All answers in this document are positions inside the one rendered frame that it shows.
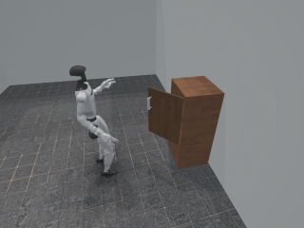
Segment right robot hand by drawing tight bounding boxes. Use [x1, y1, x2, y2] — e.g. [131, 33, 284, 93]
[100, 133, 118, 147]

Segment handle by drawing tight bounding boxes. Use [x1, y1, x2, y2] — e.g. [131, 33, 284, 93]
[147, 97, 152, 110]

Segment humanoid robot torso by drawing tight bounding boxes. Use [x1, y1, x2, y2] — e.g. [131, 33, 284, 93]
[75, 84, 99, 131]

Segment cupboard door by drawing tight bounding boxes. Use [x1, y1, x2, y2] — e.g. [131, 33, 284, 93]
[148, 86, 183, 144]

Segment robot left forearm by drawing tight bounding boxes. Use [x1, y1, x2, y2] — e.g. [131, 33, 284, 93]
[92, 86, 103, 95]

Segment left robot hand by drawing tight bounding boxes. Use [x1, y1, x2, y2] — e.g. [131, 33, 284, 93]
[100, 78, 116, 89]

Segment robot right forearm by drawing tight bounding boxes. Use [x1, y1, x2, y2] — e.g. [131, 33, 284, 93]
[78, 116, 104, 137]

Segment robot right upper arm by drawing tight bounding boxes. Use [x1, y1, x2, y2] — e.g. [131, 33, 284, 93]
[76, 91, 87, 122]

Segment right robot thigh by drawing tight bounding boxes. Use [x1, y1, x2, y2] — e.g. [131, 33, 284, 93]
[88, 127, 113, 155]

